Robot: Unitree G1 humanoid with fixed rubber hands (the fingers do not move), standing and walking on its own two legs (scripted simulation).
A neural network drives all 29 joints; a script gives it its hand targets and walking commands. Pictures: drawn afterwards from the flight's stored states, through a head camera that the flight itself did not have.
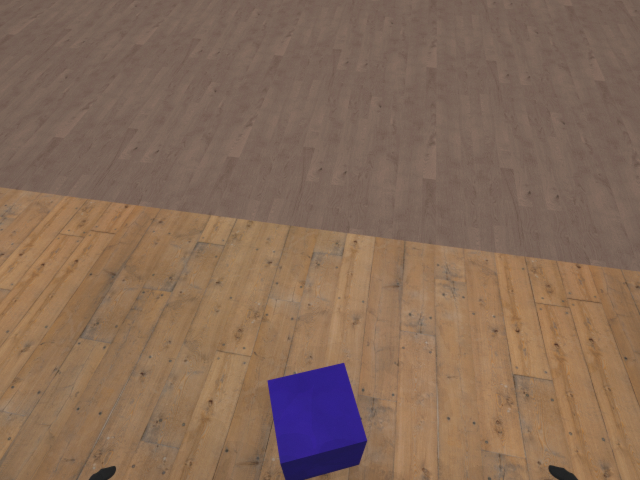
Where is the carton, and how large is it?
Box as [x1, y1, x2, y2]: [267, 363, 366, 479]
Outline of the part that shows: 343,363 267,380 280,463 285,479 304,479 358,464 366,442 366,438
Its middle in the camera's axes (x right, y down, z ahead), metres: -0.01 +0.50 +1.06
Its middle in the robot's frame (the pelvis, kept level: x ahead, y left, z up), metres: +0.38 +0.03 -0.66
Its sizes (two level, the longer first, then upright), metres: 0.210 0.200 0.250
